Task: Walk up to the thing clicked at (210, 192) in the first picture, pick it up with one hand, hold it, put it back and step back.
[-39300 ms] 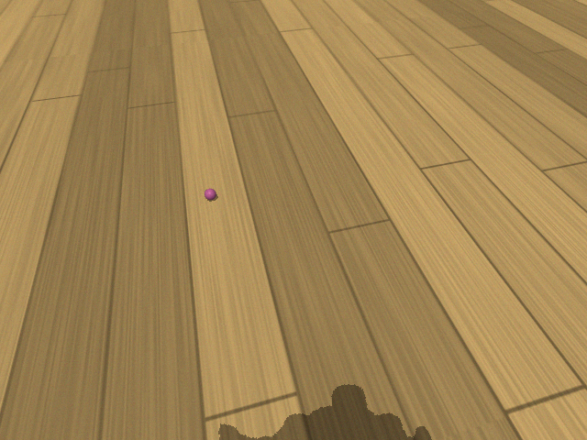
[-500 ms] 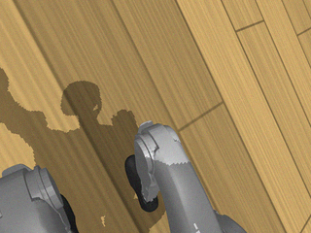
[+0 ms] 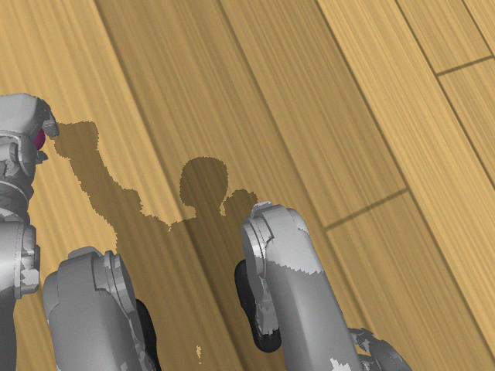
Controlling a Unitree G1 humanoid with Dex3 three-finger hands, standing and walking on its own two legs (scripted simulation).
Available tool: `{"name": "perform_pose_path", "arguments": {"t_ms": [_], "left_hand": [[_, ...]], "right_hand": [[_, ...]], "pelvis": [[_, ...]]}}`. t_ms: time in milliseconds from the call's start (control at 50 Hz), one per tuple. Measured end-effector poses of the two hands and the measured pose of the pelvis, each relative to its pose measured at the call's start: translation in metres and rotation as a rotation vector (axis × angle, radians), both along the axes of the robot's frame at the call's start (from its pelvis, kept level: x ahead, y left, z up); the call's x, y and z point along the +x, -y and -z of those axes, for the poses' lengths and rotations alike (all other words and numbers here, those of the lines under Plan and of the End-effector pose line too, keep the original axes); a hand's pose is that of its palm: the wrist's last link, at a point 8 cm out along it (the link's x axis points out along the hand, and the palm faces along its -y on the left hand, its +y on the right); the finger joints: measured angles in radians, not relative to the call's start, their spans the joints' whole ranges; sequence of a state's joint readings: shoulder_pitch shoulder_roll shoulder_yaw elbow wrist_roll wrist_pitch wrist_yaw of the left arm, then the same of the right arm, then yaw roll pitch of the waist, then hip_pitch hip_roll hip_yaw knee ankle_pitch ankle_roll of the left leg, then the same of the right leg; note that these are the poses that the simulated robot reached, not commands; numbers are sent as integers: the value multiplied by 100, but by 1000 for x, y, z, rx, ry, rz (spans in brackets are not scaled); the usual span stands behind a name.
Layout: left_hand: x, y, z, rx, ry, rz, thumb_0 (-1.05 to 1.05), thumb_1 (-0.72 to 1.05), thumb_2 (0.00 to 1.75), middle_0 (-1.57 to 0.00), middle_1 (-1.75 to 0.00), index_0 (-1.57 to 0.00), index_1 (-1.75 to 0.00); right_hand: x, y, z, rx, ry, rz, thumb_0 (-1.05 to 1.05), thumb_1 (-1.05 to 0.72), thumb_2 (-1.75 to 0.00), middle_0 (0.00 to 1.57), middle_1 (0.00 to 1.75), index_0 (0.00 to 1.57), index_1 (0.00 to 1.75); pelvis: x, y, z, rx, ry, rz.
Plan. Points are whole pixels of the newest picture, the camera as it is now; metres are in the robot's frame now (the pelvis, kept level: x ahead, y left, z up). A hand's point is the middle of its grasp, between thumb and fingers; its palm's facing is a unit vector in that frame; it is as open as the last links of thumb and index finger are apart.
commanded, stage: lift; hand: left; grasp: from above
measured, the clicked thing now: (24, 136) +0.53 +0.26 -0.17
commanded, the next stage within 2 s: hold in 1.72 s
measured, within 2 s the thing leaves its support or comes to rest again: neither
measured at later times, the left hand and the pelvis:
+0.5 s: hand out of the picture +0.45 +0.27 -0.06, palm faces -0.46 -0.08 -0.89, open 6.7 cm; pelvis -0.01 +0.00 +0.06, yaw +3 degrees
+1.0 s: hand out of the picture +0.38 +0.27 +0.14, palm faces -0.43 -0.12 -0.90, open 6.8 cm; pelvis +0.01 +0.01 +0.22, yaw +6 degrees
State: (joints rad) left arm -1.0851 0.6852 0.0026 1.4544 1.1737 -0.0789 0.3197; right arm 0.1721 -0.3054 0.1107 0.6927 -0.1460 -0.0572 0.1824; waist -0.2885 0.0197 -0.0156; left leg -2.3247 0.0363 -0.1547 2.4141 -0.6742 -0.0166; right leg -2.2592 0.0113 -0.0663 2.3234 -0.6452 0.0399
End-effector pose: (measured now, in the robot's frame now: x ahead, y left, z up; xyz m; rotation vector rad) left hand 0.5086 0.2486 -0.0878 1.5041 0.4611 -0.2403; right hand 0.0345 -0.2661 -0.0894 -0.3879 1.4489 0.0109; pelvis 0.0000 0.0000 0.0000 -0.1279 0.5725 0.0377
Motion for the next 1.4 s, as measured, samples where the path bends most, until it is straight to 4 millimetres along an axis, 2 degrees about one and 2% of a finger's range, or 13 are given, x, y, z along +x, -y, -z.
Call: {"name": "perform_pose_path", "arguments": {"t_ms": [180, 340, 460, 620, 760, 860, 1020, 1140, 1280, 1400], "left_hand": [[-4, -4, -19, -7, 4, -3, -7, 34, 39, -71, -58, -97, -59], [-25, -16, -46, -6, -26, -18, -6, 35, 39, -69, -59, -93, -60], [-45, -24, -77, -7, -31, -10, -6, 34, 41, -69, -60, -92, -60], [-72, -29, -129, -20, -18, -13, -6, 34, 42, -67, -62, -90, -62], [-92, -27, -183, -28, 5, -14, -6, 35, 41, -68, -61, -89, -60], [-105, -26, -226, -25, 16, -27, -6, 35, 40, -68, -61, -89, -60], [-130, -24, -297, -34, -2, -51, -7, 35, 40, -69, -59, -90, -58], [-140, -22, -347, -34, -4, -58, -7, 34, 40, -71, -57, -90, -57], [-142, -17, -389, -35, -10, -62, -7, 33, 41, -72, -56, -90, -56], [-140, -11, -413, -35, -19, -63, -8, 33, 41, -72, -54, -91, -55]], "right_hand": [[-7, 2, -8, -34, -18, 45, 0, -92, -90, 20, 30, 20, 30], [-4, 4, -24, -57, -11, 86, 0, -92, -90, 20, 30, 20, 30], [12, 4, -39, -60, 25, 92, 0, -92, -90, 20, 30, 20, 30], [47, 0, -68, -44, 131, 79, 0, -92, -90, 20, 30, 20, 30], [80, -8, -107, -26, 228, 82, 0, -92, -90, 20, 30, 20, 30], [95, -15, -141, -11, 280, 97, 0, -92, -90, 20, 30, 20, 30], [106, -24, -205, 10, 333, 132, 0, -92, -90, 20, 30, 20, 30], [108, -26, -252, 9, 359, 151, 0, -91, -90, 20, 30, 20, 30], [110, -22, -297, 2, 382, 174, 0, -91, -90, 20, 30, 20, 30], [114, -18, -327, -8, 387, 181, 0, -91, -90, 20, 30, 20, 30]], "pelvis": [[-1, -1, -9, 4, -13, -9], [-4, -2, -29, 11, -25, -25], [-6, -4, -51, 20, -30, -37], [-7, -4, -89, 33, -20, -47], [-4, -4, -131, 46, 4, -55], [-1, -4, -167, 57, 36, -61], [8, -6, -233, 76, 107, -64], [18, -7, -278, 90, 172, -66], [32, -6, -322, 102, 234, -67], [43, -6, -350, 112, 277, -67]]}}
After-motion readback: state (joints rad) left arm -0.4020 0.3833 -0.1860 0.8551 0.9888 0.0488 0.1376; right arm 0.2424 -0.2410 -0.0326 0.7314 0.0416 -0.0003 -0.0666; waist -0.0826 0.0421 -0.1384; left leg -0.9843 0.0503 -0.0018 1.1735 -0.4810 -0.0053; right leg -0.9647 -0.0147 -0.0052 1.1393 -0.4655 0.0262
